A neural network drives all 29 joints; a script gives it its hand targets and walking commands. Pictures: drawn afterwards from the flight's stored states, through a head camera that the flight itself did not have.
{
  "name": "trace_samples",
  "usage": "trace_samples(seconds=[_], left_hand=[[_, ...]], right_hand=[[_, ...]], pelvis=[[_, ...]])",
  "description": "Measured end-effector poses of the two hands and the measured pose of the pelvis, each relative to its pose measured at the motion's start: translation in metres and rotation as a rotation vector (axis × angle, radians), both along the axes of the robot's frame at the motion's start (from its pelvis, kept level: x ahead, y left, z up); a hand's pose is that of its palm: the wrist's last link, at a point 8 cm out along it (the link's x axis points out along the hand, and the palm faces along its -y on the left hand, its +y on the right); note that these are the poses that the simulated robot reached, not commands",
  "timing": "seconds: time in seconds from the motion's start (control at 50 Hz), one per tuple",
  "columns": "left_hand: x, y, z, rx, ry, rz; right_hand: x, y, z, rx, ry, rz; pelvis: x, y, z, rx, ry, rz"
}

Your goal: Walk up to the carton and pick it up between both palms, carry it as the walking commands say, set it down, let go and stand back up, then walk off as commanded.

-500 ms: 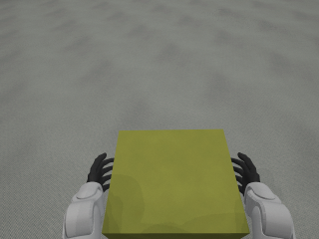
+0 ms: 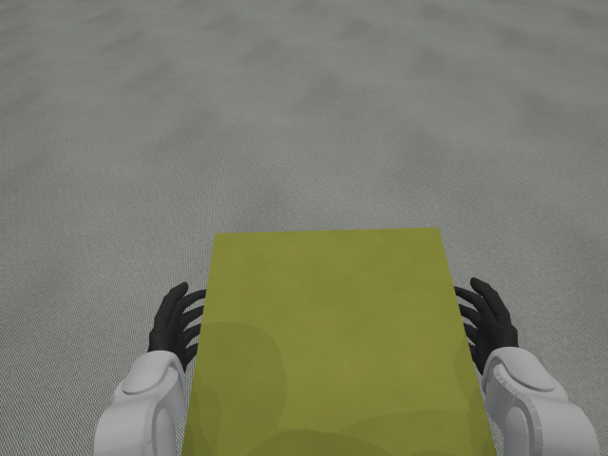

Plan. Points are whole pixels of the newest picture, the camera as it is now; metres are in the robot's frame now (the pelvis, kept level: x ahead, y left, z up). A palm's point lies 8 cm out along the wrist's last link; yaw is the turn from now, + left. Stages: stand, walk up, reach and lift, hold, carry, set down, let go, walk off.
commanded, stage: carry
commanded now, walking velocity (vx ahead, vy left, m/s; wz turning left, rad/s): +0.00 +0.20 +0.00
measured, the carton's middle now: (328, 358) +0.27 +0.00 +0.01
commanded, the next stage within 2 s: none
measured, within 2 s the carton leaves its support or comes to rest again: neither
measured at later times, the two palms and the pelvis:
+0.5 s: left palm (111, 413) +0.18 +0.22 +0.08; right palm (466, 407) +0.18 -0.14 +0.08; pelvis -0.04 +0.04 -0.01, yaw +1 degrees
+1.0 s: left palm out of the picture +0.13 +0.30 +0.09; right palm out of the picture +0.12 -0.06 +0.08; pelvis -0.10 +0.13 -0.01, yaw -1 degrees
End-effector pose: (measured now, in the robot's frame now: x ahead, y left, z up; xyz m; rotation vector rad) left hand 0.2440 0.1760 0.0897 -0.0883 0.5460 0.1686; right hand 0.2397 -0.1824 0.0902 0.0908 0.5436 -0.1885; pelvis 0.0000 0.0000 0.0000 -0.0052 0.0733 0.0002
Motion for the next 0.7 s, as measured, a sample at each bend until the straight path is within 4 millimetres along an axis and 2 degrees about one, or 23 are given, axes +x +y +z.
trace_samples(seconds=[0.08, 0.28, 0.44, 0.52, 0.6, 0.7], left_hand=[[-0.016, 0.009, 0.003, -0.020, 0.014, 0.026], [-0.051, 0.044, -0.011, -0.033, 0.090, 0.068], [-0.054, 0.044, -0.003, -0.020, 0.072, 0.040], [-0.064, 0.049, -0.006, -0.054, 0.089, 0.049], [-0.076, 0.066, -0.007, -0.065, 0.092, 0.055], [-0.086, 0.102, -0.011, -0.053, 0.068, 0.051]], right_hand=[[-0.011, 0.009, 0.004, 0.020, 0.014, 0.001], [-0.035, 0.044, -0.011, 0.058, 0.090, 0.004], [-0.050, 0.044, -0.011, 0.066, 0.073, -0.020], [-0.059, 0.049, -0.006, 0.039, 0.090, -0.014], [-0.066, 0.066, 0.001, 0.032, 0.089, -0.013], [-0.075, 0.103, 0.000, 0.032, 0.064, -0.010]], pelvis=[[-0.003, 0.007, -0.004, 0.001, 0.006, 0.010], [-0.023, 0.032, -0.012, 0.018, 0.000, 0.018], [-0.036, 0.040, -0.012, 0.001, 0.003, 0.009], [-0.046, 0.048, -0.007, 0.016, 0.004, 0.021], [-0.055, 0.063, -0.002, 0.028, 0.003, 0.016], [-0.067, 0.094, -0.009, 0.016, -0.002, 0.014]])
